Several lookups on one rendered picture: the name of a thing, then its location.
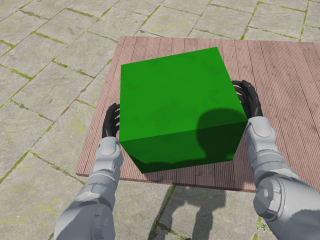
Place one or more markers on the right robot upper arm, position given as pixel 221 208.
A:
pixel 290 209

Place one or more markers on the left robot upper arm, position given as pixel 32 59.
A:
pixel 88 222

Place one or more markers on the table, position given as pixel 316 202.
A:
pixel 286 78

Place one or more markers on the right robot hand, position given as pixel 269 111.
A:
pixel 249 98

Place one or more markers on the carton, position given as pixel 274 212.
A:
pixel 179 111

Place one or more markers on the robot left forearm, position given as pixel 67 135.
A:
pixel 103 179

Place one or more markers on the left robot hand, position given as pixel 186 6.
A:
pixel 109 128

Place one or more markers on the robot right forearm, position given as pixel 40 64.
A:
pixel 264 156

